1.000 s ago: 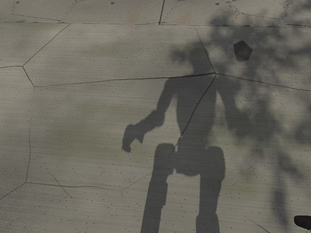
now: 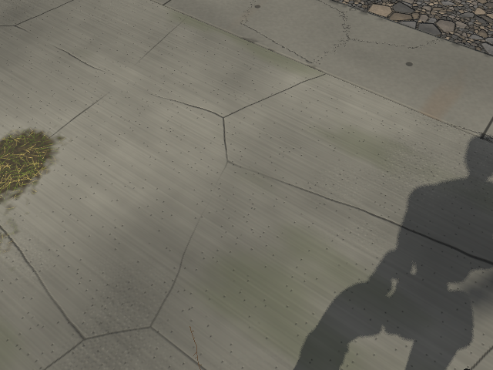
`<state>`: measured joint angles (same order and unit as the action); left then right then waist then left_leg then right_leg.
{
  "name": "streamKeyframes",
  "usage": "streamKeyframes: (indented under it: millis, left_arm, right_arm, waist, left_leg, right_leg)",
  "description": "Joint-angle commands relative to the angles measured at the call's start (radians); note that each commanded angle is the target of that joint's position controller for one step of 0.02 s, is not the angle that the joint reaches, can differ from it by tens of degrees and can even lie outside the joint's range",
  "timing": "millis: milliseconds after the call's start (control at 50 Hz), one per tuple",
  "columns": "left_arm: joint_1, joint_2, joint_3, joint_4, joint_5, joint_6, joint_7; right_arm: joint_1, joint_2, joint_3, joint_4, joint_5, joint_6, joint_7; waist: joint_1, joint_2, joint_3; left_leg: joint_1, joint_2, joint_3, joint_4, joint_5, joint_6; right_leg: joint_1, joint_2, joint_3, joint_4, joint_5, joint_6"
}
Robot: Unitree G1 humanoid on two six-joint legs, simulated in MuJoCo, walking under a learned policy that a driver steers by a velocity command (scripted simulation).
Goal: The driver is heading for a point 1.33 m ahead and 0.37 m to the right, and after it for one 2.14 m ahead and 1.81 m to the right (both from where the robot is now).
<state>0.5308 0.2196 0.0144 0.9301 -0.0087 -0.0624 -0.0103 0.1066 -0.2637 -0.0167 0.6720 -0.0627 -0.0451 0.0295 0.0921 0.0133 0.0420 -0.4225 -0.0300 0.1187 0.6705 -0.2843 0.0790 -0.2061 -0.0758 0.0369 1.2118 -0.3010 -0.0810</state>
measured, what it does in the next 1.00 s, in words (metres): walks ahead, turning right: right foot, then left foot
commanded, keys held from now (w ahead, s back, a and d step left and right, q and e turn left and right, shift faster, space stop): w+e+shift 0.58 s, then w+shift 0.42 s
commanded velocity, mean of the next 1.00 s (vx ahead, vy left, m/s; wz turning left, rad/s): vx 0.99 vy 0.00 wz -0.61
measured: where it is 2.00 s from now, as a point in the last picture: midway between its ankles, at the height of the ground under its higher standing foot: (437, 114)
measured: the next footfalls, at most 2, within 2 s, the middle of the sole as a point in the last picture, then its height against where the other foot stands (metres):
right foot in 0.36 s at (313, 348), level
left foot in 0.78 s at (324, 207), level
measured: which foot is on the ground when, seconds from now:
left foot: down 0.00-0.36, up 0.38-0.76, down 0.78-1.00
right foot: up 0.00-0.34, down 0.36-0.80, up 0.82-1.00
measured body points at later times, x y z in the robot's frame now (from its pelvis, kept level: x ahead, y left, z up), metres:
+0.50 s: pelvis +0.45 -0.06 -0.01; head +0.47 -0.05 +0.44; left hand +0.56 +0.22 -0.14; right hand +0.53 -0.33 -0.09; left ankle +0.42 +0.13 -0.59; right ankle +0.47 -0.06 -0.72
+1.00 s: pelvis +0.91 -0.19 +0.02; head +0.92 -0.20 +0.47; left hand +1.20 -0.08 -0.07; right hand +0.71 -0.40 -0.10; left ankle +0.93 -0.08 -0.72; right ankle +0.84 -0.29 -0.63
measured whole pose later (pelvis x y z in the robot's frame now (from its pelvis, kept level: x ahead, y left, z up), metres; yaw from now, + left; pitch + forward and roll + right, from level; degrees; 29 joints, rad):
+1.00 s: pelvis +0.91 -0.19 +0.02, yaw -38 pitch +1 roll +2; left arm 0.15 0.31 0.02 0.75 0.05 -0.06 -0.04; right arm 0.47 -0.30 -0.05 0.89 -0.03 -0.09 0.01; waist -0.04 -0.04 0.00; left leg -0.13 -0.07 0.07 0.38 -0.27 0.04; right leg -0.61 0.01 0.09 1.19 -0.24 -0.10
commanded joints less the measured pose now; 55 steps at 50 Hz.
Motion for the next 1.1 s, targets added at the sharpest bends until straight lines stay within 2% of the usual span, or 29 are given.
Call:
streamKeyframes:
  millis: [20,60,100,160,260,300,320,340,360,380,400,420,440,460,520,600,640,700,740,760,780,800,820,840,860,880,940,1020,1100]
  left_arm:
    - [-0.112,0.111,0.032,-0.11,0.013,-0.005,-0.015]
    - [-0.071,0.075,0.03,-0.078,0.023,0.032,-0.03]
    - [-0.154,0.062,0.034,-0.102,0.024,0.052,-0.04]
    - [-0.318,0.05,0.023,-0.168,0.013,0.048,-0.052]
    - [-0.418,0.076,0.009,-0.219,0.015,0.036,-0.078]
    - [-0.287,0.133,0.024,-0.185,0.011,0.048,-0.07]
    - [-0.134,0.182,0.043,-0.144,0.013,0.055,-0.061]
    - [0.082,0.237,0.071,-0.082,0.018,0.06,-0.047]
    - [0.199,0.279,0.102,-0.044,0.007,0.057,-0.025]
    - [0.078,0.307,0.113,-0.04,-0.008,0.064,-0.008]
    - [-0.032,0.383,0.119,-0.095,0.026,0.065,-0.009]
    - [-0.064,0.334,0.118,-0.13,0.03,0.063,-0.004]
    - [-0.095,0.26,0.103,-0.124,0.035,0.058,0.003]
    - [-0.138,0.235,0.094,-0.116,0.031,0.047,0.004]
    - [-0.178,0.223,0.078,-0.13,0.018,-0.006,0.011]
    - [-0.143,0.243,0.093,-0.129,0.009,-0.028,0.003]
    - [-0.087,0.235,0.095,-0.11,-0.003,-0.033,-0.006]
    - [-0.052,0.239,0.094,-0.086,0.006,-0.037,-0.001]
    - [-0.068,0.292,0.102,-0.081,0.021,-0.038,0.008]
    - [-0.104,0.322,0.107,-0.083,0.035,-0.036,0.009]
    - [-0.178,0.301,0.101,-0.098,0.047,-0.037,0.009]
    - [-0.2,0.157,0.065,-0.132,0.059,-0.047,0.012]
    - [0.019,0.067,0.034,-0.161,-0.015,-0.051,-0.004]
    - [-0.089,0.16,0.035,-0.13,0.02,-0.036,0.012]
    - [-0.21,0.188,0.04,-0.148,0.031,-0.031,0.001]
    - [-0.282,0.18,0.037,-0.171,0.04,-0.029,-0.009]
    - [-0.322,0.112,0.011,-0.216,0.056,-0.006,-0.037]
    - [-0.513,0.118,-0.016,-0.308,0.068,-0.008,-0.049]
    - [-0.666,0.082,-0.05,-0.359,0.049,-0.023,-0.067]
  right_arm:
    - [0.192,-0.131,-0.055,0.05,0.017,-0.028,-0.021]
    - [0.196,-0.069,-0.04,0.074,0.034,-0.047,-0.019]
    - [0.209,-0.063,-0.04,0.105,0.049,-0.066,-0.014]
    - [0.225,-0.034,-0.03,0.133,0.04,-0.085,-0.009]
    - [0.264,-0.119,-0.033,0.162,0.047,-0.085,-0.052]
    - [0.236,-0.197,-0.051,0.146,0.043,-0.066,-0.079]
    - [0.191,-0.229,-0.062,0.129,0.036,-0.048,-0.086]
    - [0.119,-0.245,-0.069,0.104,0.025,-0.03,-0.086]
    - [0.072,-0.231,-0.073,0.101,0.031,-0.015,-0.068]
    - [0.034,-0.058,-0.024,0.065,0.009,-0.031,-0.038]
    - [0.161,-0.026,-0.004,-0.047,0.035,-0.052,-0.036]
    - [0.131,-0.075,0.005,-0.064,0.017,-0.082,-0.033]
    - [0.096,-0.124,-0.001,-0.055,0.016,-0.094,-0.029]
    - [0.062,-0.123,-0.001,-0.05,0.001,-0.087,-0.032]
    - [0.057,-0.103,0.017,-0.059,-0.021,-0.02,-0.029]
    - [-0.149,-0.057,0.042,-0.14,0.015,-0.016,-0.009]
    - [-0.186,-0.04,0.047,-0.148,0.029,-0.022,-0.005]
    - [-0.198,-0.073,0.032,-0.15,0.026,-0.033,-0.009]
    - [-0.054,-0.144,-0.003,-0.108,0.025,-0.04,-0.023]
    - [0.109,-0.184,-0.025,-0.063,0.036,-0.043,-0.035]
    - [0.332,-0.225,-0.048,-0.003,0.036,-0.041,-0.053]
    - [0.533,-0.291,-0.067,0.04,0.012,-0.041,-0.071]
    - [0.414,-0.35,-0.083,0.049,-0.009,-0.04,-0.049]
    - [0.263,-0.224,-0.076,0.009,0.003,-0.034,-0.031]
    - [0.217,-0.153,-0.061,0.011,0.015,-0.038,-0.024]
    - [0.227,-0.117,-0.053,0.043,0.008,-0.041,-0.018]
    - [0.318,-0.075,-0.034,0.139,0.026,-0.065,-0.021]
    - [0.363,-0.107,-0.035,0.178,0.053,-0.084,-0.015]
    - [0.409,-0.149,-0.044,0.204,0.072,-0.089,-0.017]
  waist:
    - [-0.107,0.025,-0.016]
    - [-0.068,0.058,0.018]
    - [-0.056,0.051,0.083]
    - [-0.062,0.084,0.142]
    - [-0.038,0.042,0.088]
    - [0.05,0.104,-0.024]
    - [0.134,0.119,-0.101]
    - [0.238,0.11,-0.175]
    - [0.287,-0.001,-0.188]
    - [0.153,-0.259,-0.039]
    - [-0.009,-0.282,-0.202]
    - [0.007,-0.118,-0.215]
    - [-0.034,0.036,-0.067]
    - [-0.082,0.105,0.008]
    - [-0.148,0.105,0.074]
    - [-0.06,0.03,0.082]
    - [-0.002,-0.007,0.038]
    - [0.021,-0.048,0.003]
    - [-0.056,-0.079,-0.099]
    - [-0.155,-0.091,-0.181]
    - [-0.285,-0.087,-0.257]
    - [-0.327,0.107,-0.355]
    - [-0.13,0.468,-0.433]
    - [-0.139,0.175,-0.236]
    - [-0.15,0.022,-0.144]
    - [-0.144,-0.06,-0.085]
    - [-0.098,0.041,-0.018]
    - [-0.09,0.036,0.08]
    - [-0.121,0.026,0.102]
  left_leg:
    - [0.351,0.294,-0.369,-0.465,-0.122,0.039]
    - [0.275,0.266,-0.245,-0.516,-0.044,0.018]
    - [0.265,0.24,-0.114,-0.564,0.084,-0.021]
    - [0.232,0.168,0.076,-0.589,0.384,-0.05]
    - [0.401,0.184,0.194,-0.519,1.13,-0.092]
    - [0.487,0.229,0.182,-0.321,1.463,-0.101]
    - [0.476,0.249,0.165,-0.124,1.547,-0.097]
    - [0.393,0.263,0.131,0.159,1.497,-0.081]
    - [0.243,0.162,0.137,0.602,0.946,-0.067]
    - [-0.122,-0.039,0.079,0.981,-0.161,-0.064]
    - [-0.415,-0.053,-0.129,1.143,-0.244,-0.099]
    - [-0.471,-0.006,-0.23,1.045,-0.174,-0.076]
    - [-0.455,0.047,-0.236,0.914,-0.093,-0.072]
    - [-0.389,0.085,-0.227,0.821,-0.072,-0.08]
    - [-0.22,0.155,-0.203,0.58,-0.063,-0.143]
    - [-0.104,0.146,-0.125,0.133,0.262,-0.155]
    - [-0.042,0.107,-0.085,-0.013,0.423,-0.123]
    - [-0.012,0.07,-0.081,-0.142,0.435,-0.073]
    - [0.118,0.005,-0.077,-0.153,0.279,-0.04]
    - [0.266,-0.003,-0.075,-0.151,0.195,-0.024]
    - [0.501,0.06,-0.115,-0.111,0.113,-0.009]
    - [0.696,0.264,-0.373,-0.099,-0.225,-0.012]
    - [0.834,0.46,-1.068,-0.413,-0.419,0.127]
    - [0.696,0.414,-0.991,-0.452,-0.541,0.143]
    - [0.556,0.366,-0.786,-0.431,-0.396,0.139]
    - [0.448,0.312,-0.652,-0.434,-0.246,0.119]
    - [0.336,0.239,-0.471,-0.482,-0.099,0.091]
    - [0.277,0.199,-0.306,-0.593,0.164,0.102]
    - [0.178,0.18,-0.242,-0.686,0.51,0.101]
  right_leg:
    - [-0.447,-0.06,0.05,0.104,0.097,-0.015]
    - [-0.418,-0.078,0.041,0.094,0.109,0.001]
    - [-0.513,-0.082,0.021,0.082,0.165,0.007]
    - [-0.542,-0.05,-0.063,-0.073,0.313,-0.003]
    - [-0.359,0.08,-0.248,-0.424,0.433,-0.069]
    - [-0.18,0.146,-0.268,-0.44,0.362,-0.095]
    - [-0.022,0.175,-0.252,-0.432,0.29,-0.116]
    - [0.185,0.171,-0.186,-0.46,0.215,-0.159]
    - [0.352,0.136,-0.089,-0.592,0.193,-0.221]
    - [0.367,0.085,0.059,-0.524,0.302,-0.238]
    - [0.546,-0.085,0.556,-0.682,0.173,-0.438]
    - [0.508,-0.168,0.794,-0.932,-0.175,-0.434]
    - [0.331,-0.16,0.772,-1.023,-0.281,-0.37]
    - [0.173,-0.11,0.674,-1.031,-0.217,-0.318]
    - [-0.147,0.006,0.471,-1.05,-0.033,-0.29]
    - [-0.189,0.11,0.31,-1.057,0.242,-0.224]
    - [-0.092,0.098,0.285,-1.052,0.409,-0.183]
    - [0.116,0.042,0.279,-0.992,0.636,-0.143]
    - [0.247,0.011,0.274,-0.801,0.956,-0.102]
    - [0.243,0.013,0.255,-0.613,1.019,-0.083]
    - [0.093,0.047,0.224,-0.351,0.905,-0.069]
    - [-0.111,0.117,0.164,0.047,0.317,-0.067]
    - [-0.428,0.255,0.143,0.256,-0.149,-0.023]
    - [-0.545,0.137,0.117,0.256,-0.039,-0.042]
    - [-0.523,0.102,0.103,0.199,0.048,-0.035]
    - [-0.495,0.081,0.096,0.146,0.059,-0.033]
    - [-0.499,0.05,0.117,0.049,0.032,-0.023]
    - [-0.587,0.013,0.011,-0.208,0.16,0.008]
    - [-0.281,0.039,-0.103,-0.552,0.389,0.02]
